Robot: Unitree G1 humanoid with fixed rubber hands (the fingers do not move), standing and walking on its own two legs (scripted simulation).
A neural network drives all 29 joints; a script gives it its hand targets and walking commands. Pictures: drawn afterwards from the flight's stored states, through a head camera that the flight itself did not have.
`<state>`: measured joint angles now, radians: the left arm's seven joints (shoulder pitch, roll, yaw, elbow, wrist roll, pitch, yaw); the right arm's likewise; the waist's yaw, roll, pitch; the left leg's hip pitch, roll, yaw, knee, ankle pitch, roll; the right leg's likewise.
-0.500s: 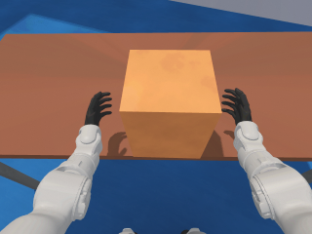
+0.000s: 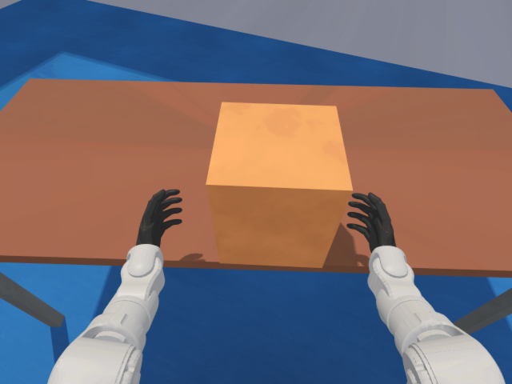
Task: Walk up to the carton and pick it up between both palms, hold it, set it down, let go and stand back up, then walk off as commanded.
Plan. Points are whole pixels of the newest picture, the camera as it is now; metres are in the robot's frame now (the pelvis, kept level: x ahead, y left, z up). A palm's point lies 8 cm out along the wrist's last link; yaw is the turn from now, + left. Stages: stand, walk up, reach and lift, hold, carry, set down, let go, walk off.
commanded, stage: set down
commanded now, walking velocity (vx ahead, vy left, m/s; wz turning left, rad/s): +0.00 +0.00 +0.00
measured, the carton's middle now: (274, 189) +0.46 -0.02 +0.01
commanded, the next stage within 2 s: none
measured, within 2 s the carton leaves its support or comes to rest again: neither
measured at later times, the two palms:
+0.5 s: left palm (138, 287) +0.26 +0.20 +0.00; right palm (396, 289) +0.26 -0.21 +0.00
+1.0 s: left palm (125, 316) +0.22 +0.21 +0.00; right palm (409, 324) +0.21 -0.21 +0.00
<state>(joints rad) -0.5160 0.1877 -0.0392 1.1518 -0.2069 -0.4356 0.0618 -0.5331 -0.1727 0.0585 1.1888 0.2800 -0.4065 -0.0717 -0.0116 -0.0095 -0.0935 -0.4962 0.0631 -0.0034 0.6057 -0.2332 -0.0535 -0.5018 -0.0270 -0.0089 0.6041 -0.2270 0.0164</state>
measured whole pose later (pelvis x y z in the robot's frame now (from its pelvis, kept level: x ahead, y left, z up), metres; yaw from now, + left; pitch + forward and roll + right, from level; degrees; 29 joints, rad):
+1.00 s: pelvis +0.04 +0.01 +0.02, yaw -3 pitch -6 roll +0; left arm 0.28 0.18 -0.06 0.34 -0.12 -0.20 0.08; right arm 0.27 -0.13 -0.04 0.43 0.13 -0.28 0.00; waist 0.04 -0.02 0.07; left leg -0.03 0.06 0.06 0.32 -0.19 -0.04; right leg -0.07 -0.03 0.04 0.34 -0.18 0.02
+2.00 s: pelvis +0.06 +0.01 +0.02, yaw -2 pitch -5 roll +0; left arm 0.23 0.18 0.00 0.46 -0.01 0.02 0.01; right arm 0.21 -0.18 -0.02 0.66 0.03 -0.25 0.01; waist 0.03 -0.01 0.08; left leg -0.01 0.07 0.05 0.30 -0.21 -0.05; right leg -0.03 -0.02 0.03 0.29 -0.18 0.02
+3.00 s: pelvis +0.05 +0.01 +0.01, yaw +0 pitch -1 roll +0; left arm 0.18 0.38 0.04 0.71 0.03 0.01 -0.01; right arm 0.19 -0.40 -0.03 0.81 -0.03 -0.03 0.00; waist 0.01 -0.01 0.01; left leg -0.18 0.07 0.01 0.50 -0.29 -0.04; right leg -0.19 -0.02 0.00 0.48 -0.27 0.03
